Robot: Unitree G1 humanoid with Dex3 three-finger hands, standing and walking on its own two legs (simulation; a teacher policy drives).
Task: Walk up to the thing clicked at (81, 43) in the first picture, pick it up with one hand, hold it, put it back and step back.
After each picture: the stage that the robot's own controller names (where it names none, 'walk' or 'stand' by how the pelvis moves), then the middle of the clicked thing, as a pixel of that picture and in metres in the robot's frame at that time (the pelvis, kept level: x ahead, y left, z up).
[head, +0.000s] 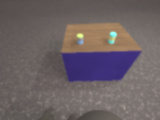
stand; (80, 39) +0.87 +0.20 -0.03
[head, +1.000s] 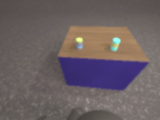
walk; (79, 43) +0.76 +0.25 -0.02
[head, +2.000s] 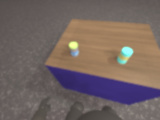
walk; (74, 49) +0.54 +0.20 +0.01
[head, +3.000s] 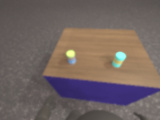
walk; (71, 57) +0.50 +0.22 -0.02
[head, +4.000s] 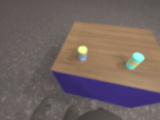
stand; (82, 54) +0.51 +0.11 +0.01
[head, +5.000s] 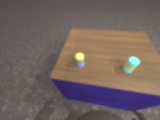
stand; (80, 60) +0.47 +0.14 -0.01
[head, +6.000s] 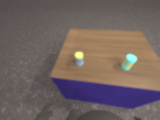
stand; (79, 59) +0.49 +0.14 -0.01
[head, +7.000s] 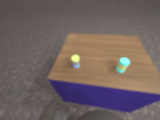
stand; (75, 62) +0.49 +0.16 -0.03
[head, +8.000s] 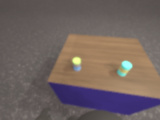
stand; (76, 64) +0.47 +0.15 -0.03
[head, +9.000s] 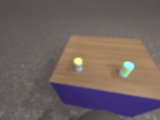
stand; (78, 65) +0.47 +0.15 -0.03
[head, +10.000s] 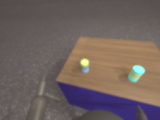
rise first; (84, 66) +0.47 +0.12 -0.03
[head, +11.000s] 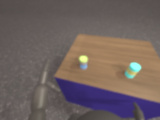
go down; (83, 62) +0.49 +0.11 -0.02
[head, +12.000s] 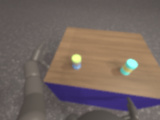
go down; (76, 62) +0.45 +0.12 -0.01
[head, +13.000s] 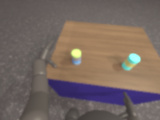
close in; (76, 57) +0.47 +0.11 +0.02
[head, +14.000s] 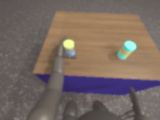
close; (69, 49) +0.50 +0.13 +0.05
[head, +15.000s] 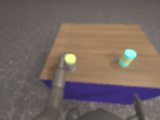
lift; (70, 63) +0.41 +0.14 +0.05
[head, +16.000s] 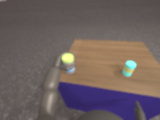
lift; (68, 64) +0.33 +0.17 +0.17
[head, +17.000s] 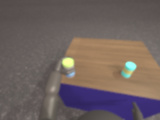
hold; (69, 68) +0.33 +0.17 +0.12
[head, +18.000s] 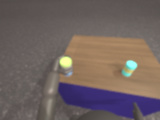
hold; (66, 67) +0.32 +0.18 +0.13
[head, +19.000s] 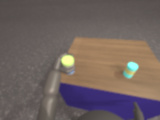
crouch; (68, 65) +0.32 +0.17 +0.16
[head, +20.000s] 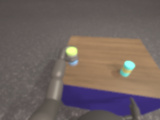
crouch; (72, 57) +0.41 +0.15 +0.14
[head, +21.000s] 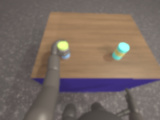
lower; (64, 50) +0.50 +0.15 +0.03
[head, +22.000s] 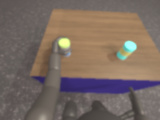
lower; (65, 48) +0.50 +0.15 +0.05
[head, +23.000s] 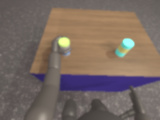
lower; (64, 47) +0.51 +0.14 +0.06
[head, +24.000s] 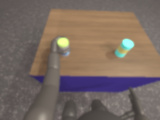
lower; (64, 47) +0.51 +0.15 +0.06
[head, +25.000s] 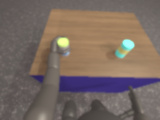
rest; (64, 47) +0.51 +0.15 +0.06
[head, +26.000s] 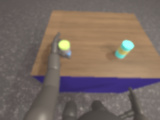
withdraw; (65, 50) +0.49 +0.14 +0.05
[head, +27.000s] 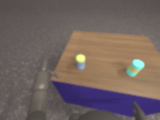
sink last; (80, 62) +0.46 +0.12 +0.01
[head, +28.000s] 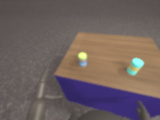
stand; (82, 60) +0.50 +0.14 +0.01
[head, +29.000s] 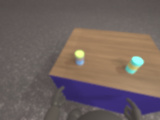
stand; (79, 58) +0.48 +0.14 +0.03
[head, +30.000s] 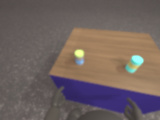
stand; (79, 57) +0.49 +0.14 +0.03
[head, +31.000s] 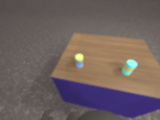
stand; (79, 61) +0.49 +0.14 -0.01
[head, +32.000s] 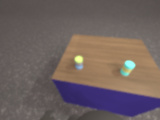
stand; (79, 63) +0.49 +0.14 -0.03
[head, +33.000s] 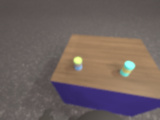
stand; (78, 64) +0.48 +0.15 -0.03
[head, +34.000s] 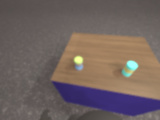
stand; (78, 63) +0.47 +0.14 -0.03
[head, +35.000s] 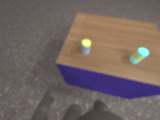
walk; (85, 47) +0.55 +0.08 -0.01
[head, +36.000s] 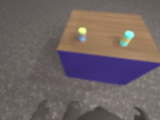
walk; (82, 35) +0.71 +0.16 -0.01
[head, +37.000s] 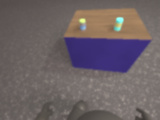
walk; (82, 25) +0.99 +0.20 +0.00
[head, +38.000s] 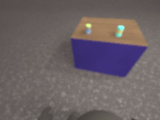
stand; (88, 29) +1.09 +0.13 -0.01
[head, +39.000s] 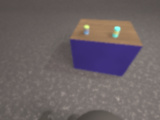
stand; (86, 30) +1.12 +0.14 -0.03
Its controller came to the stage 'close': yes
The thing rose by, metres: 0.19
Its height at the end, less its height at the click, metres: +0.00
